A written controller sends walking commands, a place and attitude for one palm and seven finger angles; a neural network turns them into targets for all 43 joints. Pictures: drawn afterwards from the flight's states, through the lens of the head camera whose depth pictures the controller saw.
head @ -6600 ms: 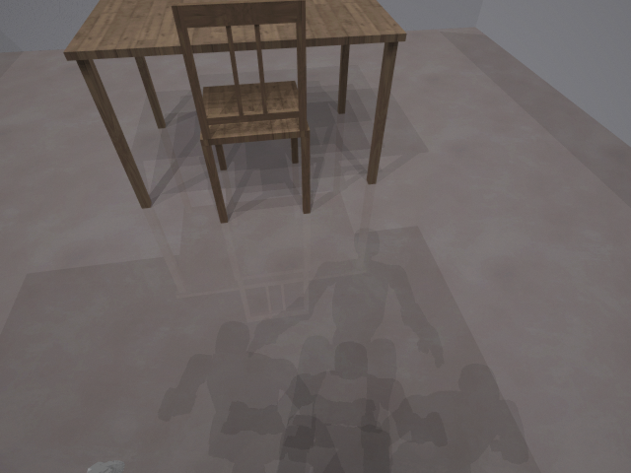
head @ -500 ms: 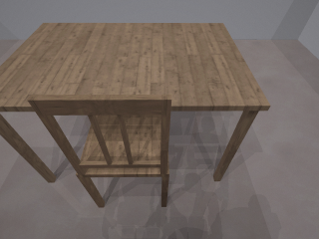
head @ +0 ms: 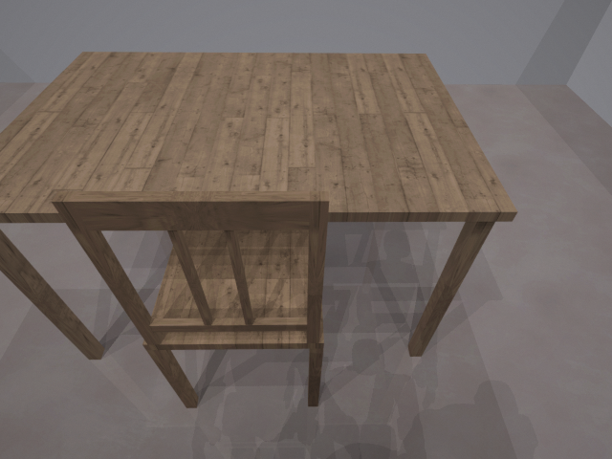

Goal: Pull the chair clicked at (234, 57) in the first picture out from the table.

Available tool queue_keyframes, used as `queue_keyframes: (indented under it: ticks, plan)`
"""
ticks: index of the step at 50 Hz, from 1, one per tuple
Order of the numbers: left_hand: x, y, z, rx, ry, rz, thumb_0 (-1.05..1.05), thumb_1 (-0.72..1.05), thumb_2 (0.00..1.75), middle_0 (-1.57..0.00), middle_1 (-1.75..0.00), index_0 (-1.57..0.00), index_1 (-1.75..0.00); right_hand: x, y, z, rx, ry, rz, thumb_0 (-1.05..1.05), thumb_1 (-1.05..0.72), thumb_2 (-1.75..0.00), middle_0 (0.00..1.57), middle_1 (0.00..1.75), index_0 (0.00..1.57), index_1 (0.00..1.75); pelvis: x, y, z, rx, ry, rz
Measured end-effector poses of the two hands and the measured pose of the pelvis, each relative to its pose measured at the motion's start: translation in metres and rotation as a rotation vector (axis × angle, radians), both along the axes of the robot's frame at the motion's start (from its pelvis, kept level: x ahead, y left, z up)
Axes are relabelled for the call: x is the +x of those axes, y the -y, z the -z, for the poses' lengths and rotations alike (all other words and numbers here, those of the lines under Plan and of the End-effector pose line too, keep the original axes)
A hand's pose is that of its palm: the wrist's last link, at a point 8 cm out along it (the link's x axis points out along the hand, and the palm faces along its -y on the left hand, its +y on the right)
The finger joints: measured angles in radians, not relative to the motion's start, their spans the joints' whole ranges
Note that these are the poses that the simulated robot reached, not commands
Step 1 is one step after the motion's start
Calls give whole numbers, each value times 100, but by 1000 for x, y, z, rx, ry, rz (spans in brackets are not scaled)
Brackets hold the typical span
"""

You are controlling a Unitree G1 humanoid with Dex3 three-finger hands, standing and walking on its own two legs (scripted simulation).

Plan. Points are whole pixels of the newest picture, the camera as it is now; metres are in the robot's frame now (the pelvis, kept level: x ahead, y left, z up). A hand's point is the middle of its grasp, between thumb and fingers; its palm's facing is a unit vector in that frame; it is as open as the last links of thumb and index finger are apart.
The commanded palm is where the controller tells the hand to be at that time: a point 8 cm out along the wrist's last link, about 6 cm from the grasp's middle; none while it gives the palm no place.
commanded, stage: look again from close up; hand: left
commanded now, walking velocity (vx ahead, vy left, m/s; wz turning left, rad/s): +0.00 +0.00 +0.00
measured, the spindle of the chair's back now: (193, 281) +0.43 +0.24 -0.10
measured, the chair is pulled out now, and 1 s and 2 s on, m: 0.00 0.00 0.00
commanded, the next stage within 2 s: none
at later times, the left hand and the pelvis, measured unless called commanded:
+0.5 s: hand out of the picture -0.03 +0.16 -0.18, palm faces +0.03 -0.98 -0.18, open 7.4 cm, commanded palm none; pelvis -0.01 +0.00 +0.00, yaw +0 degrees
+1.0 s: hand out of the picture -0.04 +0.16 -0.17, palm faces +0.02 -0.98 -0.18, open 7.4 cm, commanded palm none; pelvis -0.02 +0.00 +0.00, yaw +0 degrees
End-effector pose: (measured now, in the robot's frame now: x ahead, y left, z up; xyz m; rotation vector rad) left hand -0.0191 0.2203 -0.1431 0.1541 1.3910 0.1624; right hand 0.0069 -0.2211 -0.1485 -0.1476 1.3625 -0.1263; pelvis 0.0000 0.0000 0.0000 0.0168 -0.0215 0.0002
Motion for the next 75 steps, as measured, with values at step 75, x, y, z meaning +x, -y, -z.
queue_keyframes:
  ticks: [75]
  plan:
    - [-30,12,4,-40,-24,-4,1,91,90,-20,-30,-20,-30,-47,-21,1,34,-64,47,1,-91,-90,20,29,20,30,-17,-4,0,-10,1,4]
